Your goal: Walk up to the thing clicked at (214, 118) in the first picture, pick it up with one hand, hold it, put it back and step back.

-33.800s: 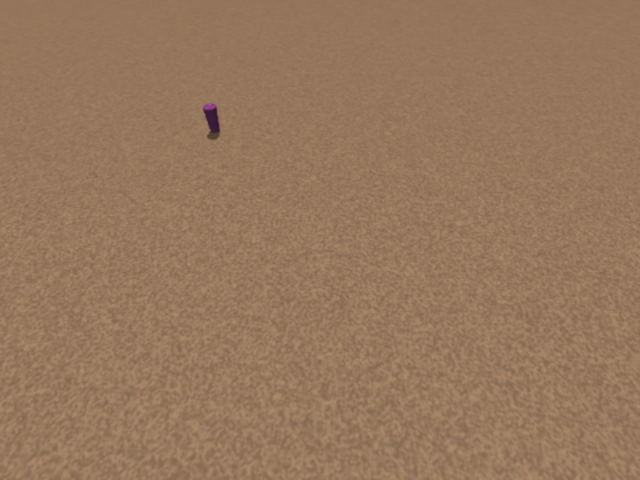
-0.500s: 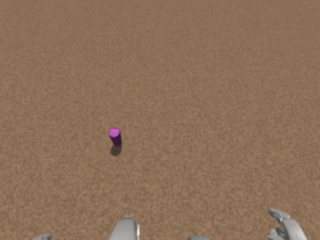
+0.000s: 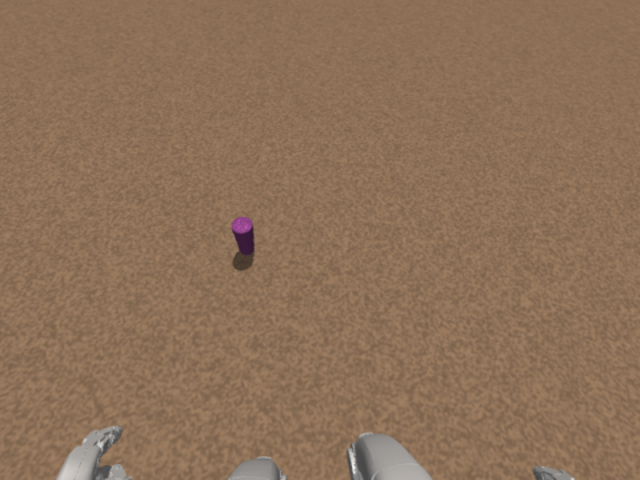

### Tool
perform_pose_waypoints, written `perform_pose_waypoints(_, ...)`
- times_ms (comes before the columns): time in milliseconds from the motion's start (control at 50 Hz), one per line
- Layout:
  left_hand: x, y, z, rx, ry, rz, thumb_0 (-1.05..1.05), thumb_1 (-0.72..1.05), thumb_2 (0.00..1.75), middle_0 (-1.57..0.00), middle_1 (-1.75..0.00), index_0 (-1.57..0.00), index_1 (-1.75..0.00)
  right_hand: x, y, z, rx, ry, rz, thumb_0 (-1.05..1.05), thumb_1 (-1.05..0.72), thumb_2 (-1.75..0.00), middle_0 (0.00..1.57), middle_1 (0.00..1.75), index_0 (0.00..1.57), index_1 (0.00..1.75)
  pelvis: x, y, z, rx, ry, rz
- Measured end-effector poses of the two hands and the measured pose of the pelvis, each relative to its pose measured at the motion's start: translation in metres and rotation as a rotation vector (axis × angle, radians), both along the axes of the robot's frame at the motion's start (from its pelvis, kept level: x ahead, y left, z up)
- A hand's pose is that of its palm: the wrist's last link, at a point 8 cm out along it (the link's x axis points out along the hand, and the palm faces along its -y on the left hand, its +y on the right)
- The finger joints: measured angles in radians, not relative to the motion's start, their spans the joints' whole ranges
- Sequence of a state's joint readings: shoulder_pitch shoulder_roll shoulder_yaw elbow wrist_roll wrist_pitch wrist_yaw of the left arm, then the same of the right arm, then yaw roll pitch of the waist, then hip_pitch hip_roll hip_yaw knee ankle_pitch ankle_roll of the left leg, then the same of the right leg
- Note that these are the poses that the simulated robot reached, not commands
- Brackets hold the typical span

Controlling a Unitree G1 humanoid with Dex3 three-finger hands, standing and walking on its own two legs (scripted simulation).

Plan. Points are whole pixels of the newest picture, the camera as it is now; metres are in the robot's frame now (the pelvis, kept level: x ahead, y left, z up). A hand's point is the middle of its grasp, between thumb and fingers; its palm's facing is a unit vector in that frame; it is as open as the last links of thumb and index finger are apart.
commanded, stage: step back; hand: left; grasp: from the side
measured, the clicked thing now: (244, 237) +0.91 +0.27 -0.68
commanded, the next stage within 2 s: stand in 1.32 s
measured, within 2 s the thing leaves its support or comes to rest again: neither
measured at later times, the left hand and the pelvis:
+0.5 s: hand out of the picture -0.08 +0.26 -0.13, palm faces +0.06 -0.90 -0.44, open 7.4 cm; pelvis -0.12 -0.03 +0.00, yaw +3 degrees
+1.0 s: hand out of the picture -0.03 +0.25 -0.14, palm faces +0.07 -0.93 -0.37, open 7.4 cm; pelvis -0.09 -0.02 +0.00, yaw +4 degrees
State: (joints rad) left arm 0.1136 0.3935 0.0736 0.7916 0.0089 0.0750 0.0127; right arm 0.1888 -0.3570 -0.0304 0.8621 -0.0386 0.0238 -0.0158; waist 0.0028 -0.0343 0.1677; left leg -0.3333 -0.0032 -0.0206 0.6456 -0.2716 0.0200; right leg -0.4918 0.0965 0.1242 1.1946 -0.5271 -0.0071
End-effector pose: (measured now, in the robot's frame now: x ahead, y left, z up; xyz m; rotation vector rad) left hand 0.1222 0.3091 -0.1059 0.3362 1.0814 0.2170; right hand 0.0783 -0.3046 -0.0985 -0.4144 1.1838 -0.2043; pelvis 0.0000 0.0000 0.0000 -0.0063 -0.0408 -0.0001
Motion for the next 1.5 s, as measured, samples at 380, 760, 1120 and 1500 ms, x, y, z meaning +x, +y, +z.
perform_pose_waypoints(380,-0.194,-0.030,0.017,0.066,0.126,0.062,0.01,0.90,0.90,-0.21,-0.30,-0.21,-0.30,-0.115,-0.057,-0.016,0.033,0.017,-0.023,0.00,-0.91,-0.90,0.21,0.30,0.20,0.30,-0.109,-0.037,0.002,0.031,0.004,-0.007)
perform_pose_waypoints(760,-0.188,-0.024,0.006,0.035,0.069,0.071,0.01,0.91,0.90,-0.20,-0.30,-0.21,-0.30,-0.128,-0.037,-0.019,0.072,0.012,-0.019,0.00,-0.90,-0.90,0.21,0.30,0.21,0.30,-0.112,-0.038,-0.001,-0.007,-0.013,0.040)
perform_pose_waypoints(1120,-0.149,-0.010,-0.005,-0.020,0.093,0.096,0.01,0.91,0.90,-0.20,-0.30,-0.21,-0.30,-0.061,-0.003,-0.009,0.052,-0.002,0.023,0.00,-0.91,-0.90,0.21,0.30,0.20,0.30,-0.080,-0.011,0.004,-0.002,-0.001,0.041)
perform_pose_waypoints(1500,-0.126,-0.015,0.008,-0.041,0.111,0.069,0.01,0.91,0.90,-0.20,-0.30,-0.21,-0.30,-0.023,0.015,0.006,0.102,-0.062,0.022,0.00,-0.91,-0.90,0.21,0.30,0.21,0.30,-0.069,-0.006,0.021,0.002,-0.001,0.033)
